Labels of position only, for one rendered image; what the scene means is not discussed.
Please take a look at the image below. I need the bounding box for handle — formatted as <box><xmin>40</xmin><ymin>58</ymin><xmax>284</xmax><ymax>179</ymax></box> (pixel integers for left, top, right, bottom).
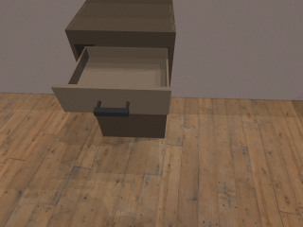
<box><xmin>93</xmin><ymin>100</ymin><xmax>130</xmax><ymax>117</ymax></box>

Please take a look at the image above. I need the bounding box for drawer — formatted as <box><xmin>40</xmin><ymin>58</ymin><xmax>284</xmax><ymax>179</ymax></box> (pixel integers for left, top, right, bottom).
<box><xmin>51</xmin><ymin>46</ymin><xmax>171</xmax><ymax>115</ymax></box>

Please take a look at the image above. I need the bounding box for cabinet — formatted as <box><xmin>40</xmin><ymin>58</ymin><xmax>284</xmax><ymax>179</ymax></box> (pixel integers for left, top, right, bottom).
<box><xmin>64</xmin><ymin>0</ymin><xmax>176</xmax><ymax>138</ymax></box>

